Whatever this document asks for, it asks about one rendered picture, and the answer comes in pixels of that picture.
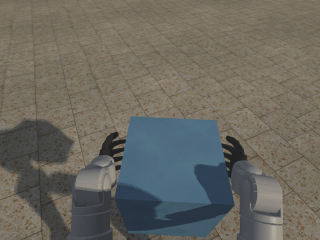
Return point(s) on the robot right hand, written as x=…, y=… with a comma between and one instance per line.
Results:
x=237, y=153

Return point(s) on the carton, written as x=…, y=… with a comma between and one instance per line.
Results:
x=173, y=178

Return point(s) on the robot left hand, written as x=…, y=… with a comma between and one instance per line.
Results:
x=109, y=144

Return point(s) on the robot left forearm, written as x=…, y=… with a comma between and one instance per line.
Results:
x=91, y=200

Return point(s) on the robot right forearm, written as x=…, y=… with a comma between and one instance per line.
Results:
x=261, y=203

